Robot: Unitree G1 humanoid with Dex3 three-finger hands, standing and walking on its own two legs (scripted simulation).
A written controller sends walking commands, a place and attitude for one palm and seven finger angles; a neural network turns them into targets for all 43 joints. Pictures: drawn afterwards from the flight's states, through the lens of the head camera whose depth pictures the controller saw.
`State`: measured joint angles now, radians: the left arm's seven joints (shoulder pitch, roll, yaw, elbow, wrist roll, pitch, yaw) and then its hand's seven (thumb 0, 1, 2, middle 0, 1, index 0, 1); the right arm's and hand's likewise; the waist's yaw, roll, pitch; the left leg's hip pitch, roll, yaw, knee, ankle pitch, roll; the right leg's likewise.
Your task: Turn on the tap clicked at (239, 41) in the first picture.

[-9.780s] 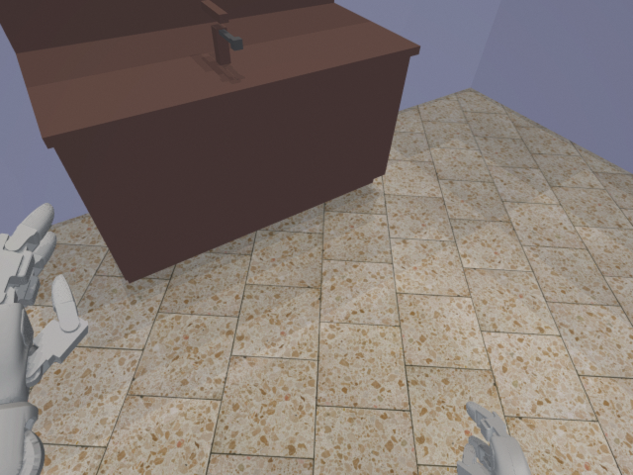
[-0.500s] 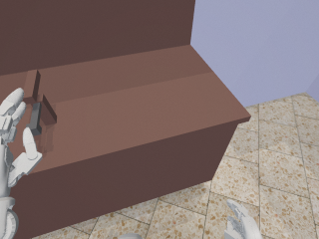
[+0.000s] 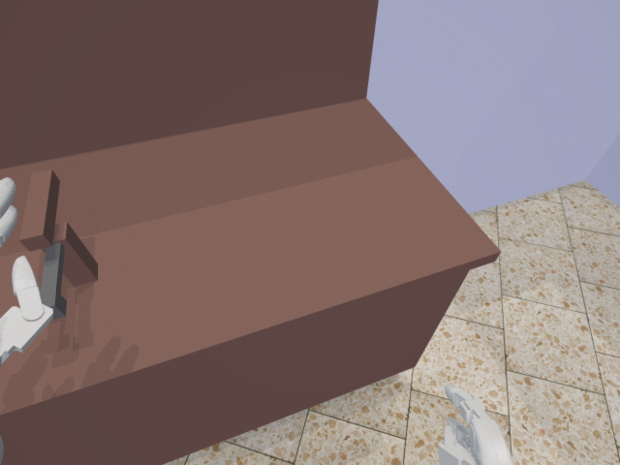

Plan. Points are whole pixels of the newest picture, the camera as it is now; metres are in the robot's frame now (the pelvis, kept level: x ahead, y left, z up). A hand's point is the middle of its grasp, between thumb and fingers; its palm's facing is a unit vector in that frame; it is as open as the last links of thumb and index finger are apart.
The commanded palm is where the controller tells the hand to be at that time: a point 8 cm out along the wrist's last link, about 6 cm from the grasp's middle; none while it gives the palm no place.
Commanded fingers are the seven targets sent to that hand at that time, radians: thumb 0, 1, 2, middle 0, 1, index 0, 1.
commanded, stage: come to a stop and stand still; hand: left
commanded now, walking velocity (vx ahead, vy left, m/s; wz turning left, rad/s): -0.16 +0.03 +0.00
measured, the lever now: (49, 306) +0.29 +0.36 +0.04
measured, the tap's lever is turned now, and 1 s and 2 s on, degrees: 0 0 0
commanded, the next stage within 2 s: none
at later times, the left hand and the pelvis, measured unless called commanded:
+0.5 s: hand out of the picture +0.17 +0.29 +0.16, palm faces +0.34 -0.87 -0.36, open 7.4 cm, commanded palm +0.12 +0.32 +0.18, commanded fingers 0.00 0.90 0.90 -0.20 -0.30 -0.20 -0.30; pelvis -0.06 +0.05 +0.00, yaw -2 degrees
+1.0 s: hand out of the picture +0.10 +0.32 +0.16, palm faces +0.44 -0.83 -0.34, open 7.4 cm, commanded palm +0.04 +0.35 +0.18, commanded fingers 0.00 0.90 0.90 -0.20 -0.30 -0.20 -0.30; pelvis -0.11 +0.07 -0.01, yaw +2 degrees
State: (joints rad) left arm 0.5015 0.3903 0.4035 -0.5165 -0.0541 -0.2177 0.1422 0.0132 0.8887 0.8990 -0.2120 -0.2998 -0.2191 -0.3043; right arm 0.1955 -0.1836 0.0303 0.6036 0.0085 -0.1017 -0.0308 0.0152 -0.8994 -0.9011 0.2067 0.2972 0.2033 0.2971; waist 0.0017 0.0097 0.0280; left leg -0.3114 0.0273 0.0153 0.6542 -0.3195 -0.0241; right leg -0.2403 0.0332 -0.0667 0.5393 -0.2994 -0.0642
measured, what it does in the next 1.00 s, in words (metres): shifts its weight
